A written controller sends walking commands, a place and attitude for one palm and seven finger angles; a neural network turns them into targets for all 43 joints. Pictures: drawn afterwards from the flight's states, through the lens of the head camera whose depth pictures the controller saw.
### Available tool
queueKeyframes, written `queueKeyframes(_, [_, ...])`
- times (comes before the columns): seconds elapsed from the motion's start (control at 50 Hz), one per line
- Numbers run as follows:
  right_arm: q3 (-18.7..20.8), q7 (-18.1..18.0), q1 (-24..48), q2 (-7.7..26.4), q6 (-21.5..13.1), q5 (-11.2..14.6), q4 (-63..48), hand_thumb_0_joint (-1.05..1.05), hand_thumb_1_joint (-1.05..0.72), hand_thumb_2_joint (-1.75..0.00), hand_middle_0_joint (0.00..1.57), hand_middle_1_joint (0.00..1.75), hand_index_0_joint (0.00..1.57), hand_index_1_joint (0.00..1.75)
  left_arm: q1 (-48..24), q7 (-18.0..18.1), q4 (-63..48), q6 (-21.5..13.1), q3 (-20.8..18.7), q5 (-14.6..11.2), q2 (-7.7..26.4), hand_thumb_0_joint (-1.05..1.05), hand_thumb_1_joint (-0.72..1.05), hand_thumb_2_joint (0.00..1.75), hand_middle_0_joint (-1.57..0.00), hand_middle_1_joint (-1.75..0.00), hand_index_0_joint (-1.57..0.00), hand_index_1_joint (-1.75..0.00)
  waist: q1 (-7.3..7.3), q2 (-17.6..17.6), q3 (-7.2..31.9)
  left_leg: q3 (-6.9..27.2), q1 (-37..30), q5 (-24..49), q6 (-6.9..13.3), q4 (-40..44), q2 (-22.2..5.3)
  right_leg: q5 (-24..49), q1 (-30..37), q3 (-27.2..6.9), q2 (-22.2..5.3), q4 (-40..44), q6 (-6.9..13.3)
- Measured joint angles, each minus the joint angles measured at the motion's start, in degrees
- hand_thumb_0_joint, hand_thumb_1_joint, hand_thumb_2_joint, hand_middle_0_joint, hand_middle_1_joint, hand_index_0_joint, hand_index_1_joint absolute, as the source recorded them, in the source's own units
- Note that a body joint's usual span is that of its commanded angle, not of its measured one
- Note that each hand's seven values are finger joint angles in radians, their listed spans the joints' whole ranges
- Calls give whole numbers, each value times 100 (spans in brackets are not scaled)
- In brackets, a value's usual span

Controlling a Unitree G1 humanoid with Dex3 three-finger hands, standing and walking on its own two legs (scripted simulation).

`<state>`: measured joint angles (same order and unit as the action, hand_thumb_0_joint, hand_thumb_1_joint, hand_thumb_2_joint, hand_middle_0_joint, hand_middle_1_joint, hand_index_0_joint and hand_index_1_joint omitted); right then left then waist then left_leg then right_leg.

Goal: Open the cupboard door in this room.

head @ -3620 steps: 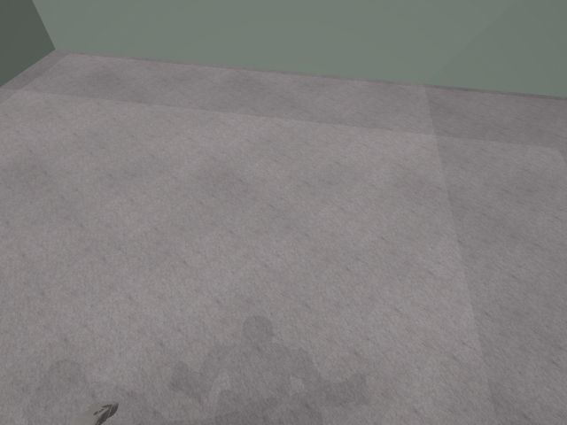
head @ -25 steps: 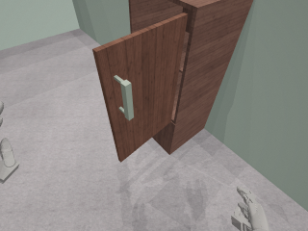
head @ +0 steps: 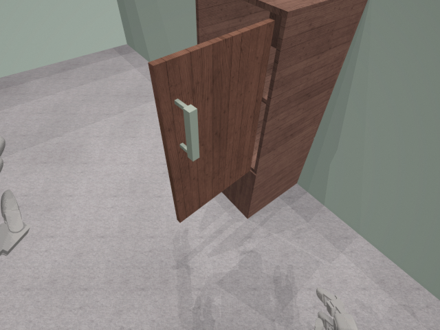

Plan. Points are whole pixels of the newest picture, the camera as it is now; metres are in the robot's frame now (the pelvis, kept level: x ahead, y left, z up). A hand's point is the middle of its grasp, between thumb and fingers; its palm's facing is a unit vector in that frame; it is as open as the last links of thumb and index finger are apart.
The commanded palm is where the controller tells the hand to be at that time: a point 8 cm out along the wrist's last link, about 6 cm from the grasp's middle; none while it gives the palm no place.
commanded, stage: stop stepping back and stand still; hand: left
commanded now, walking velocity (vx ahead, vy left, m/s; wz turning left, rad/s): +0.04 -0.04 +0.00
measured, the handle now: (186, 130) +0.54 +0.10 +0.05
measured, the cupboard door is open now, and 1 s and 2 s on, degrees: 95 95 95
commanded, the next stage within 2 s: let the arm hang, fingers relaxed in 0.02 s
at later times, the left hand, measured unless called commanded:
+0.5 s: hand out of the picture +0.01 +0.18 -0.17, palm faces +0.11 -0.97 -0.19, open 6.8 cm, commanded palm none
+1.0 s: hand out of the picture -0.03 +0.20 -0.16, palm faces +0.08 -0.98 -0.21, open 7.4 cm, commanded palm none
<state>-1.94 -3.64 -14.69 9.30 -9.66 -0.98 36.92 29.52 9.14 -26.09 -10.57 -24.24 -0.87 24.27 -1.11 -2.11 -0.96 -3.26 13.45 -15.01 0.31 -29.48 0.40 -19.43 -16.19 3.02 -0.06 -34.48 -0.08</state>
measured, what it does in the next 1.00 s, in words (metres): steps on the spot: left foot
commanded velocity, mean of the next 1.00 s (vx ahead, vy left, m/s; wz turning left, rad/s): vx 0.00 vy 0.00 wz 0.00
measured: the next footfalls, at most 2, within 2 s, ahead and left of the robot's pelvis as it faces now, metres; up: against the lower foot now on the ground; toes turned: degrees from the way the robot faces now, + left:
left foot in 0.30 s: +0.02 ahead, +0.14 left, +0.00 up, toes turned +7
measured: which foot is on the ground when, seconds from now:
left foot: down 0.00-0.06, up 0.08-0.28, down 0.30-1.00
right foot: down 0.00-1.00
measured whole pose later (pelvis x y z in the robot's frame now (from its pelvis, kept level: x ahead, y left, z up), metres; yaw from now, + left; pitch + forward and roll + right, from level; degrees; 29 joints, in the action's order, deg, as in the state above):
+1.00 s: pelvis -0.03 +0.03 +0.01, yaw +3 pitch -1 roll +1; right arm -0.1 -1.3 -18.2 7.3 0.6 -1.7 64.9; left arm 14.4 1.7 65.1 0.1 -0.8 0.9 7.9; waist -0.4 1.1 -1.8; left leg -4.0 11.0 -11.4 1.0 -23.2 0.0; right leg -9.8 -13.7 5.3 -2.0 -24.3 1.0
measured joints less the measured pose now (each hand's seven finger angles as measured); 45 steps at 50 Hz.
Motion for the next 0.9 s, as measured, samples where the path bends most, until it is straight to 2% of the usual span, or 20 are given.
queueKeyframes(0.04, [-43,49,64,9,-3,6,-38,2,-90,-90,20,30,21,30,114,-53,-104,-71,47,7,3,2,89,90,-21,-31,-21,-30,-2,139,-51,32,24,-60,-55,-112,-100,464,98,60,105,237,226])
queueKeyframes(0.08, [-32,81,110,53,49,6,-48,2,-90,-90,20,30,21,30,249,-111,-150,-139,90,-7,0,2,89,90,-21,-31,-21,-30,7,296,5,99,131,-219,-63,-260,-186,451,99,102,217,326,393])
queueKeyframes(0.12, [39,97,148,101,133,33,-26,2,-90,-90,20,30,21,30,325,-142,-141,-180,105,-30,-14,1,89,90,-21,-31,-21,-30,59,356,76,189,374,-584,-41,-859,-147,439,69,95,259,404,458])
queueKeyframes(0.14, [130,194,171,168,103,34,99,1,-90,-90,20,30,21,30,171,-205,151,-220,231,79,0,1,89,90,-21,-31,-21,-30,91,391,147,192,600,-803,-15,-1342,-122,459,18,120,235,433,467])
queueKeyframes(0.16, [221,297,209,271,165,44,253,1,-90,-90,20,30,21,30,-130,-331,668,-125,460,183,-3,1,89,90,-21,-31,-21,-30,134,429,218,176,786,-1032,-8,-1712,-92,462,-51,157,171,404,466])
queueKeyframes(0.2, [325,406,306,489,482,58,513,1,-90,-90,20,30,21,30,-724,-561,1940,333,929,273,-198,0,89,90,-21,-31,-21,-30,147,519,323,88,905,-1201,-28,-1870,-87,399,-169,227,23,255,434])
queueKeyframes(0.24, [382,440,349,637,758,29,666,1,-90,-90,20,30,20,30,-1159,-675,3264,795,1303,293,-531,0,89,90,-20,-30,-21,-30,58,600,337,21,774,-976,-29,-1464,-116,276,-250,319,-100,34,387])
queueKeyframes(0.28, [391,450,323,712,918,-29,742,1,-90,-90,20,30,20,30,-1386,-744,4413,1097,1643,291,-843,0,90,90,-20,-30,-20,-30,-26,646,255,84,496,-325,33,-812,-165,123,-332,398,-140,-249,345])
queueKeyframes(0.3, [379,448,301,730,954,-68,797,1,-90,-90,20,30,20,30,-1433,-781,4913,1180,1814,292,-982,0,90,90,-20,-30,-20,-30,-60,661,202,155,403,-101,12,-630,-208,52,-381,438,-120,-385,329])
queueKeyframes(0.34, [320,422,293,644,1038,-122,1020,1,-91,-90,19,30,20,30,-1470,-839,5852,1320,2110,294,-1229,1,91,90,-20,-30,-20,-30,-65,474,50,128,362,-292,-103,-684,-196,61,-355,407,-140,-426,344])
queueKeyframes(0.4, [214,381,201,446,1121,-135,1318,1,-91,-90,19,30,20,30,-1310,-912,6890,1396,2429,273,-1560,1,91,90,-20,-30,-20,-30,-49,173,-112,89,237,-291,-170,-477,-229,222,-215,374,-88,-131,326])
queueKeyframes(0.44, [170,342,78,297,1124,-121,1508,1,-91,-90,19,30,20,30,-1330,-754,7234,1274,2203,141,-1564,-2,98,90,-21,-30,-21,-30,11,30,-215,150,203,-148,-197,-304,-255,375,-120,439,-48,120,348])
queueKeyframes(0.52, [138,299,-74,151,1163,-112,1919,1,-91,-90,19,30,20,30,-1363,-794,7885,1195,2259,182,-1312,-4,101,90,-21,-30,-21,-30,118,60,-282,202,110,58,-181,-15,-304,688,89,500,33,631,351])
queueKeyframes(0.7, [192,270,-244,44,1129,-84,2435,1,-91,-90,19,30,20,30,-1258,-789,8870,1169,2295,182,-1257,0,94,90,-20,-30,-20,-30,113,427,-137,76,-140,289,-51,431,-195,969,307,383,-42,1078,234])
queueKeyframes(0.9, [175,255,-336,-149,1050,-81,2728,1,-91,-90,19,30,20,30,-1431,-750,9116,1102,2317,176,-1475,0,91,90,-20,-30,-20,-30,89,393,-95,-39,-209,368,45,598,-72,987,258,266,-159,1051,139])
